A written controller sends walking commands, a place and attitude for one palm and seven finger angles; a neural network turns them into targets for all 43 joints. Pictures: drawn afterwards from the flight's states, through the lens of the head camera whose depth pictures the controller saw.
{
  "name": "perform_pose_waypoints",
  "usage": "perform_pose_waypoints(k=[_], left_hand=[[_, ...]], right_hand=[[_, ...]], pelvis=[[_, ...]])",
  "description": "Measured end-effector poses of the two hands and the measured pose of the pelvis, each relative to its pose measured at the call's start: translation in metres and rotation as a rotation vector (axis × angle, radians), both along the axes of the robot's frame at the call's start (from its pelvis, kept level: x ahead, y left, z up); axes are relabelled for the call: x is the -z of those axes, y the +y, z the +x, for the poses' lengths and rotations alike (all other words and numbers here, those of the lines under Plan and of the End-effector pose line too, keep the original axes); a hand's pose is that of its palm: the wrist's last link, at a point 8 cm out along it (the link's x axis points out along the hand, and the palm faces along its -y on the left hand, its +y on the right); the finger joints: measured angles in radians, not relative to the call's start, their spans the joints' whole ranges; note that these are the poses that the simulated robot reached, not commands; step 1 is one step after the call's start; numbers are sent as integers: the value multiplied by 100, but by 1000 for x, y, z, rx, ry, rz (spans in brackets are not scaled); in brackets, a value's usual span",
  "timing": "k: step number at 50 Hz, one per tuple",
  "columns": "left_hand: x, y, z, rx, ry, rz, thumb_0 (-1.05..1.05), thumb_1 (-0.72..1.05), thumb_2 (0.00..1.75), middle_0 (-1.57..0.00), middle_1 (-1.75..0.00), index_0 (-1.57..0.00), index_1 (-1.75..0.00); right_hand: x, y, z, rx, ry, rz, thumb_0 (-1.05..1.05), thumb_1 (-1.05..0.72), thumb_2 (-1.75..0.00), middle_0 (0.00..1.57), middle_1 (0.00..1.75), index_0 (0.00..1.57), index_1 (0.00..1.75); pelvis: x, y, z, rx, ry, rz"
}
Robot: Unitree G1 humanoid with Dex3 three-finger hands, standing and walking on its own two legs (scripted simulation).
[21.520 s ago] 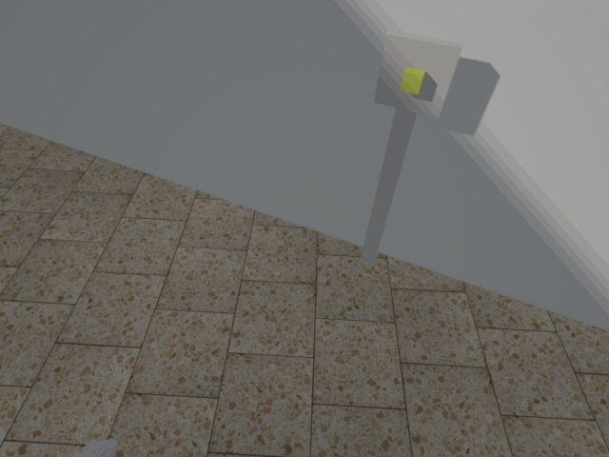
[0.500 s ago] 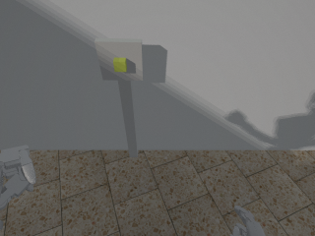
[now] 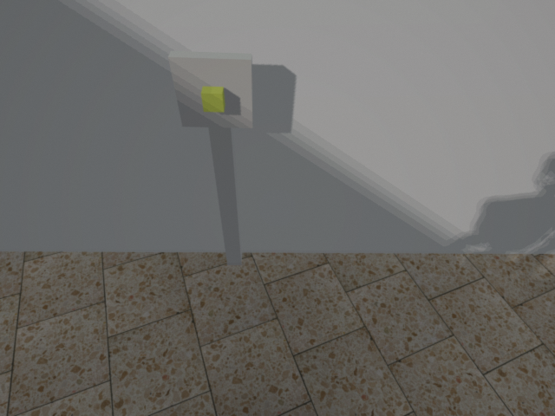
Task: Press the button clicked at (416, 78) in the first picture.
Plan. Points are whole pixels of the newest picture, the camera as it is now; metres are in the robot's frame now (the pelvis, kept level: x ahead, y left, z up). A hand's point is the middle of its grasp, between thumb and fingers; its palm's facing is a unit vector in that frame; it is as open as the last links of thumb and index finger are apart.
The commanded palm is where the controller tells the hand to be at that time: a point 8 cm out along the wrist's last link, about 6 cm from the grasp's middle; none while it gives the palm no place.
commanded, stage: let the arm hang, fingers relaxed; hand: left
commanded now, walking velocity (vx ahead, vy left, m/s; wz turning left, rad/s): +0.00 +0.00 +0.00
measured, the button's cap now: (213, 98) +0.76 +0.18 +0.05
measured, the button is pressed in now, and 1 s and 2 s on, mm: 0 0 0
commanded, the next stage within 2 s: stand and wait in 0.82 s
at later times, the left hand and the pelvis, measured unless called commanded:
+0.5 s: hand out of the picture -0.05 +0.17 -0.17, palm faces +0.04 -0.98 -0.20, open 7.0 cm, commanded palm none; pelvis -0.01 +0.00 +0.01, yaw +0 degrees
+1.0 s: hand out of the picture -0.01 +0.15 -0.17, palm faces +0.04 -0.98 -0.19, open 7.4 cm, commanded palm none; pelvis +0.00 -0.01 +0.01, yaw +0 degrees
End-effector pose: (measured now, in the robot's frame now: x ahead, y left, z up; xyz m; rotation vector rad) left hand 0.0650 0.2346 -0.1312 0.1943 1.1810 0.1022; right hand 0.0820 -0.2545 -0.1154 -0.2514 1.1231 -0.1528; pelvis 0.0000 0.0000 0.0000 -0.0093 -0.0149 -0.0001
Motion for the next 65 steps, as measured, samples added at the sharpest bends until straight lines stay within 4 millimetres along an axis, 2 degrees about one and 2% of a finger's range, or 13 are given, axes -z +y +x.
perform_pose_waypoints(k=[1,4,9,12,16,20,25,31,37,52,65], left_hand=[[7,-5,-18,-30,55,-10,2,91,89,-102,-122,-101,-122],[13,1,-59,-119,155,-3,2,91,89,-91,-111,-89,-114],[8,6,-115,-133,312,7,2,91,89,-74,-92,-72,-94],[2,7,-136,-138,373,16,1,91,89,-64,-80,-62,-82],[-1,4,-147,-142,402,21,1,91,89,-50,-64,-49,-65],[0,-1,-142,-142,380,14,1,91,89,-37,-49,-36,-50],[4,-12,-122,-132,318,-6,1,91,89,-27,-38,-26,-38],[8,-25,-95,-118,246,-33,1,91,89,-22,-32,-21,-33],[9,-34,-80,-106,217,-45,1,91,89,-20,-30,-20,-31],[4,-30,-78,-112,252,-8,1,91,89,-20,-30,-20,-30],[2,-29,-65,-106,239,10,1,91,89,-20,-30,-20,-30]], right_hand=[[1,1,-14,11,48,-2,1,-91,-90,20,30,20,30],[6,7,-56,30,190,0,1,-91,-90,20,30,20,30],[14,23,-105,75,337,40,1,-91,-90,20,30,20,30],[18,33,-122,98,374,71,1,-91,-90,20,30,20,30],[23,46,-133,116,388,107,1,-91,-90,20,30,20,30],[27,54,-133,123,375,130,1,-91,-90,20,30,20,30],[29,58,-124,123,336,144,1,-91,-90,20,30,20,30],[29,54,-112,120,304,139,1,-91,-90,20,30,20,30],[27,45,-108,130,291,126,1,-91,-90,20,30,20,30],[27,32,-101,129,313,119,1,-91,-90,20,30,20,30],[25,14,-80,116,288,98,1,-91,-90,20,30,20,30]], pelvis=[[-1,-1,-1,-1,-2,-2],[-4,-3,-4,-11,-3,-9],[-7,-1,-7,-13,-6,-14],[-8,1,-9,-10,-10,-12],[-8,3,-10,-5,-12,-9],[-8,3,-11,-2,-13,-5],[-7,2,-10,1,-14,0],[-7,-1,-8,0,-12,3],[-8,-5,-5,3,-13,4],[-9,-15,4,6,-15,5],[-10,-22,11,8,-18,7]])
